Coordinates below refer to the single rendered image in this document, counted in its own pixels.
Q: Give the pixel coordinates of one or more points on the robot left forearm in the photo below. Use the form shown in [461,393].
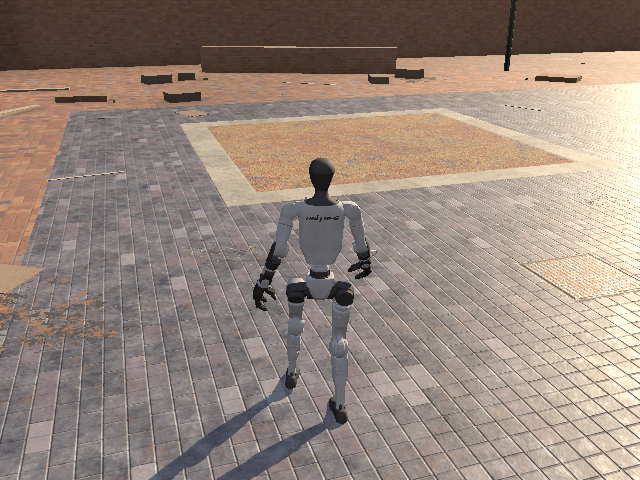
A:
[270,268]

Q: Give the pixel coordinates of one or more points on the robot right thigh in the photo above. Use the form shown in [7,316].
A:
[341,307]

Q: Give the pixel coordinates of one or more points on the right robot upper arm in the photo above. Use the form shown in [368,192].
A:
[353,212]

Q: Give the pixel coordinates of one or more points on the left robot upper arm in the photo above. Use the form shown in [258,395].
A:
[285,224]

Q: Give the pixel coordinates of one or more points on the robot right forearm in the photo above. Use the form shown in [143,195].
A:
[364,258]

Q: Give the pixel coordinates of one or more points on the left robot hand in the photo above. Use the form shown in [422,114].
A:
[258,296]

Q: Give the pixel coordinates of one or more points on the right robot hand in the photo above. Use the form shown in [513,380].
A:
[356,266]

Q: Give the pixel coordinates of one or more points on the robot head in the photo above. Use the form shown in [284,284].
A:
[321,172]

